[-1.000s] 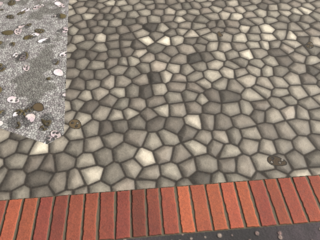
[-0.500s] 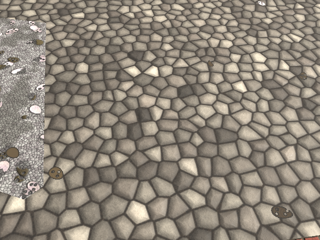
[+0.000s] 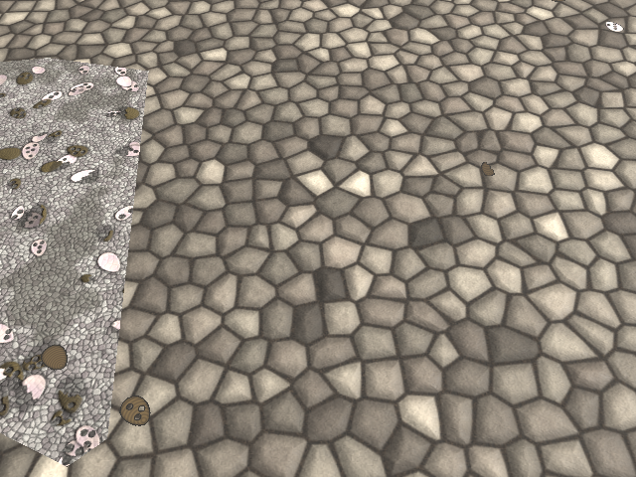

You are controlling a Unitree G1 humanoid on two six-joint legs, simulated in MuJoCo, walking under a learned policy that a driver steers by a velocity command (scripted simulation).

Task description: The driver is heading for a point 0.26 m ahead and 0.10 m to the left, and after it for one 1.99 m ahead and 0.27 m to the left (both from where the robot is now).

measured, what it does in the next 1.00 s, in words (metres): goes down: left foot 0.15 m lower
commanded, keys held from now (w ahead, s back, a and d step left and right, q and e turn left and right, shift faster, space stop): w+q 0.10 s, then q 0.26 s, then no key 0.28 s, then e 0.36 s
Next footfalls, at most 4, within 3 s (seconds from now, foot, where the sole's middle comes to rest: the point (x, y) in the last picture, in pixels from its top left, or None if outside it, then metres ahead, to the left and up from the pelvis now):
0.54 left None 0.37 0.20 -0.93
1.02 right None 0.35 -0.01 -0.93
1.52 left None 0.40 0.20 -0.93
2.00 right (343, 408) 0.71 -0.01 -0.93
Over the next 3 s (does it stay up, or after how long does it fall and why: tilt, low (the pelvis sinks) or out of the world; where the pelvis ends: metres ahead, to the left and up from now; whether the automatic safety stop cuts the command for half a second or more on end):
stays up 1.10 0.09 -0.15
